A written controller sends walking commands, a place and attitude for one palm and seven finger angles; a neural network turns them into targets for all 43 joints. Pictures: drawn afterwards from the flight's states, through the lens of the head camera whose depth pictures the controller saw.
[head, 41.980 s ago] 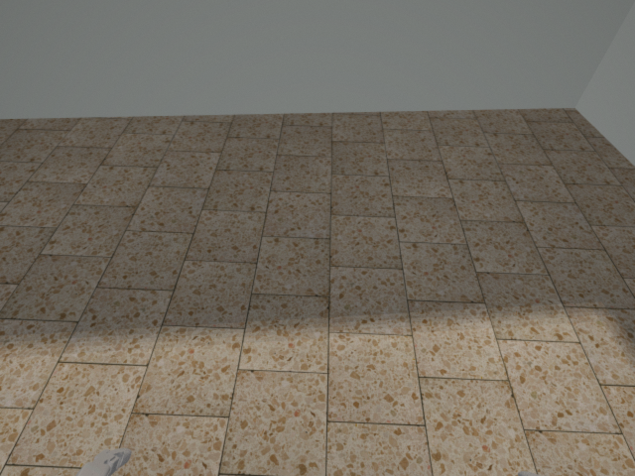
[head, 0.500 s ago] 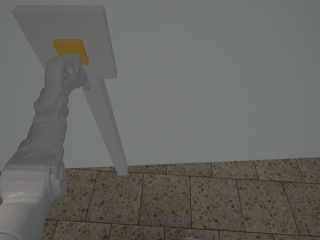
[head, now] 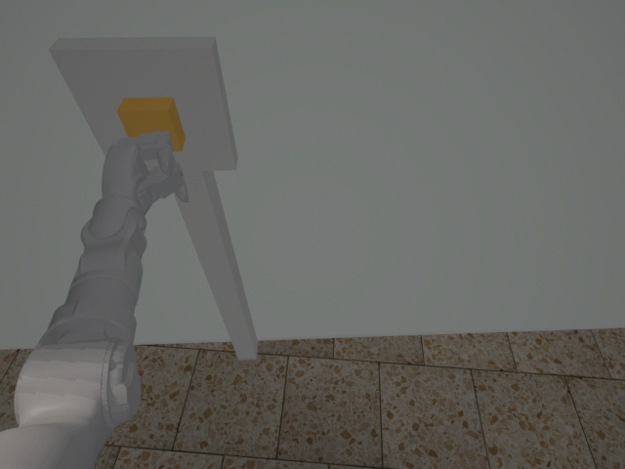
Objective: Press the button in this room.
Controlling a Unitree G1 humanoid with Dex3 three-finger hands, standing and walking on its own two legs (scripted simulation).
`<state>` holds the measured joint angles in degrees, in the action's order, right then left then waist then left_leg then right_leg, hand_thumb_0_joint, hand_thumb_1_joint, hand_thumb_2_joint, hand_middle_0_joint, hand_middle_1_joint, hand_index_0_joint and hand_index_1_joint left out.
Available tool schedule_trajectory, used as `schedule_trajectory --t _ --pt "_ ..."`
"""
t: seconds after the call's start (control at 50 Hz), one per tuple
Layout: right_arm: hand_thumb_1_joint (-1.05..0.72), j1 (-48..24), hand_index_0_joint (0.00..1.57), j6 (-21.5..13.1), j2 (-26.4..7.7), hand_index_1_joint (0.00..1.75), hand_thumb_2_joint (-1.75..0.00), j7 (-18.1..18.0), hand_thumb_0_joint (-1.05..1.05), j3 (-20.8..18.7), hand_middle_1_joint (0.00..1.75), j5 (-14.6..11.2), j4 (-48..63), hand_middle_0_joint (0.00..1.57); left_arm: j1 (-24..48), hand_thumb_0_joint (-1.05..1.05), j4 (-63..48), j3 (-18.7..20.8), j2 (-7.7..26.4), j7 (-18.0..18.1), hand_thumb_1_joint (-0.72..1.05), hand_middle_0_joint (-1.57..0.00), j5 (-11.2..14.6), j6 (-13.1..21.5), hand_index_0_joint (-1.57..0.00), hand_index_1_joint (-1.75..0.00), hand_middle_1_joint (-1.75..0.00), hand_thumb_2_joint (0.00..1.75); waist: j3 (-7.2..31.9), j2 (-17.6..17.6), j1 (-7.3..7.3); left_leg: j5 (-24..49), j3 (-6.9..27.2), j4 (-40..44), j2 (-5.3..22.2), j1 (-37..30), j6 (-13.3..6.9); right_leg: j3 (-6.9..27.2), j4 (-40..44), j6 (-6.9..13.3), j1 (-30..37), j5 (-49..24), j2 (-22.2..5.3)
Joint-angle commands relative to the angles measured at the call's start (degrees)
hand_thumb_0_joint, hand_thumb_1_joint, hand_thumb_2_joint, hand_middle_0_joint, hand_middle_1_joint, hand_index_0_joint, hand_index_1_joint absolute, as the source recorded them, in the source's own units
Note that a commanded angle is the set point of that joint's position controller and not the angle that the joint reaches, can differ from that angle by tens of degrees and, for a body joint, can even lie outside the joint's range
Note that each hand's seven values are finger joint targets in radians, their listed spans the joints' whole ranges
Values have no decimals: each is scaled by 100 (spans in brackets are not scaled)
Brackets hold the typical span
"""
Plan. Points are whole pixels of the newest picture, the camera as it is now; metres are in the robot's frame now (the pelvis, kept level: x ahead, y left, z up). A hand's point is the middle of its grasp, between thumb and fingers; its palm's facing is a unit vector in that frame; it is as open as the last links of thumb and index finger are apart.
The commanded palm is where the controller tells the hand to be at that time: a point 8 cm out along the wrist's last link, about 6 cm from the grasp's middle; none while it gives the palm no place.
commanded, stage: pull the fist back off the button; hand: left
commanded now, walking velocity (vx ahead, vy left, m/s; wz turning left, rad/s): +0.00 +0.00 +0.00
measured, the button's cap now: (154, 123) +0.51 +0.20 +0.18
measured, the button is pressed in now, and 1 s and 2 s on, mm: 0 0 0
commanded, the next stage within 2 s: draw the hand back to the body in 0.64 s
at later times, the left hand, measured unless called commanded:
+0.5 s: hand (162, 213) +0.38 +0.17 +0.15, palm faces +0.04 -1.00 +0.00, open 3.1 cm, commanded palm +0.35 +0.22 +0.15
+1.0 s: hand (144, 235) +0.34 +0.18 +0.15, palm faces +0.05 -1.00 +0.00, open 3.1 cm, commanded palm +0.30 +0.24 +0.16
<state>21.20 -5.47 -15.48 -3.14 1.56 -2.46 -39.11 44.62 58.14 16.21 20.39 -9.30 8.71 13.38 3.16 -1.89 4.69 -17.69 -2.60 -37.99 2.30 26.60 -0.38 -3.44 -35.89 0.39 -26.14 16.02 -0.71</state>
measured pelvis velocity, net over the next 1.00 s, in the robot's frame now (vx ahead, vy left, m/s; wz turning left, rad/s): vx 0.02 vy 0.00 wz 0.00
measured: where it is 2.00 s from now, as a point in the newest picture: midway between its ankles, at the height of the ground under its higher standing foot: outside the picture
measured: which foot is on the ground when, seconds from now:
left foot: down 0.00-1.00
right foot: down 0.00-1.00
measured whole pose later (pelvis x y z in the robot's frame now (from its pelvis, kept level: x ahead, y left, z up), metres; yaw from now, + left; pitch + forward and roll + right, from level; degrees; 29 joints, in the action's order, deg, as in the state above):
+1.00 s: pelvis +0.02 +0.00 +0.01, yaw +0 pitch -1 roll +0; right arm 14.9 -3.5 -14.1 -4.6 2.8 -3.3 -35.0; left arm 10.2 12.1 13.6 14.5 -10.0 13.6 -4.4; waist 3.0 -2.8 0.1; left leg -16.4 -3.2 -30.3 1.6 12.7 0.0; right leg -2.9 -30.3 0.4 -13.3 15.8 -1.0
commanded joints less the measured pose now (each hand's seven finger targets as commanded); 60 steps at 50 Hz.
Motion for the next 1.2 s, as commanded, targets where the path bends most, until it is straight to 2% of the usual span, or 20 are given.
schedule_trajectory --t 0.0,0.06,0.1,0.12,0.18,0.24,0.26,0.3,0.38,0.4,0.46,0.52,0.6,0.7,0.78,0.84,0.9,1.0,1.06,1.18 --pt "-90 -43 20 -184 -834 30 -90 -46 0 -292 30 -46 778 20 2544 0 -2009 101 1123 -21 90 -130 132 297 -130 -150 -150 90 1819 -36 -71 720 278 626 -166 -1120 -148 183 532 115 699 -915 206" --pt "-90 -196 20 -187 -768 30 -90 -24 0 -300 30 -59 897 20 1981 0 -2460 70 900 -4 90 -130 202 161 -130 -150 -150 90 1894 -93 -214 1051 237 637 -157 -1306 -125 162 497 119 826 -1264 202" --pt "-90 -279 20 -160 -779 30 -90 -25 0 -299 30 -54 995 20 1398 0 -2701 211 975 1 90 -130 265 46 -130 -150 -150 90 1906 297 -326 1274 202 662 -155 -1193 -151 149 484 116 1170 -1551 202" --pt "-90 -344 20 -144 -762 30 -90 -26 0 -296 30 -70 1032 20 1187 0 -2821 258 970 7 90 -130 284 -44 -130 -150 -150 90 1866 303 -366 1348 159 676 -165 -1170 -155 168 478 105 1256 -1707 182" --pt "-90 -499 20 -89 -711 30 -90 -26 0 -280 30 -85 1119 20 825 0 -3213 149 813 39 90 -130 255 -338 -130 -150 -150 90 1583 239 -392 1425 114 728 -178 -1145 -153 151 518 82 1285 -1849 150" --pt "-90 -655 20 -71 -683 30 -90 -37 0 -294 30 -77 1221 20 460 0 -3924 253 906 78 90 -130 252 -483 -130 -150 -150 90 1723 262 -481 1708 93 733 -183 -1335 -170 173 521 83 1519 -2139 128" --pt "-90 -756 20 -80 -643 30 -90 -42 0 -279 30 -85 1276 20 368 0 -4193 53 663 52 90 -130 272 -535 -130 -150 -150 90 1702 69 -466 1826 61 724 -187 -1453 -172 184 529 84 1499 -2264 122" --pt "-90 -820 20 -98 -612 30 -90 -50 0 -264 30 -95 1288 20 292 0 -4581 -176 419 23 90 -130 319 -610 -130 -150 -150 90 1679 44 -408 1980 87 703 -175 -1603 -163 154 546 88 1487 -2333 126" --pt "-90 -1009 20 -127 -601 30 -90 -104 0 -247 30 -104 1285 20 -79 0 -5061 -241 324 -30 90 -130 419 -839 -130 -150 -150 90 1540 75 -401 1870 120 765 -189 -1734 -153 121 623 80 1469 -2282 123" --pt "-90 -1023 20 -131 -603 30 -90 -112 0 -240 30 -102 1276 20 -265 0 -5067 -232 301 -41 90 -130 441 -915 -130 -150 -150 90 1467 238 -415 1818 131 767 -193 -1693 -161 106 647 77 1491 -2225 125" --pt "-90 -1154 20 -98 -596 30 -90 -162 0 -209 30 -123 1263 20 -364 0 -5124 -305 263 -37 90 -130 426 -1182 -130 -150 -150 90 1188 151 -387 1572 163 839 -219 -1655 -149 82 729 67 1345 -1965 106" --pt "-90 -1271 20 -92 -570 30 -90 -176 0 -193 30 -103 1335 20 -679 0 -5411 -205 310 2 90 -130 443 -1311 -130 -150 -150 90 1325 201 -477 1616 168 857 -238 -1707 -157 88 741 70 1493 -1976 83" --pt "-90 -1328 20 -71 -555 30 -90 -235 0 -128 30 -90 1269 20 -221 0 -5497 -309 338 63 90 -130 417 -1318 -130 -150 -150 90 1141 174 -334 1434 226 866 -234 -1714 -147 88 820 68 1351 -1690 98" --pt "-90 -1364 20 -66 -560 30 -90 -291 0 -92 30 -84 1186 20 79 0 -5117 -352 353 85 90 -130 396 -1287 -130 -150 -150 90 1005 173 -287 1084 293 922 -247 -1648 -136 99 916 82 1218 -1211 95" --pt "-90 -1410 20 -116 -521 30 -90 -254 0 -104 30 -73 1285 20 -593 0 -5171 -210 354 45 90 -130 419 -1297 -130 -150 -150 90 1415 -110 -549 1359 284 967 -259 -1780 -96 82 832 131 1520 -1482 71" --pt "-90 -1465 20 -126 -537 30 -90 -194 0 -110 30 -67 1395 20 -1324 0 -5363 153 614 -8 90 -130 511 -1344 -130 -150 -150 90 1559 215 -742 1564 222 1028 -248 -1633 -108 95 798 113 1918 -1838 57" --pt "-90 -1563 20 -133 -533 30 -90 -164 0 -109 30 -76 1482 20 -1829 0 -5707 356 736 -38 90 -130 584 -1398 -130 -150 -150 90 1340 465 -819 1519 175 1125 -227 -1504 -118 90 859 93 2041 -1826 65" --pt "-90 -1705 20 -216 -510 30 -90 -184 0 -117 30 -112 1551 20 -2060 0 -6645 197 591 -114 90 -130 616 -1494 -130 -150 -150 90 940 189 -715 1302 123 1201 -221 -1645 -149 117 1024 67 1811 -1502 97" --pt "-90 -1714 20 -340 -487 30 -90 -246 0 -99 30 -126 1500 20 -1968 0 -7000 -26 416 -184 90 -130 662 -1573 -130 -150 -150 90 652 -193 -590 928 192 1277 -227 -1782 -134 104 1181 62 1492 -1002 120" --pt "-90 -1698 20 -526 -493 30 -90 -334 0 -71 30 -120 1441 20 -2603 0 -7382 -31 380 -313 90 -130 764 -1769 -130 -150 -150 90 643 -102 -612 784 298 1343 -245 -1880 -110 24 1251 55 1462 -758 138"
